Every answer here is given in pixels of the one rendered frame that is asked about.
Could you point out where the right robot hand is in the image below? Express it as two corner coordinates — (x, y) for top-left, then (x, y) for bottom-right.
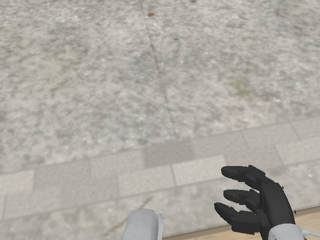
(214, 165), (296, 240)

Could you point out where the robot left thigh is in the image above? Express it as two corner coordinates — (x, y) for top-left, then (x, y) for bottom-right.
(120, 208), (165, 240)

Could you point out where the robot right forearm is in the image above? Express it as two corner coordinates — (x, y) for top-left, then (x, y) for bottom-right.
(268, 223), (307, 240)

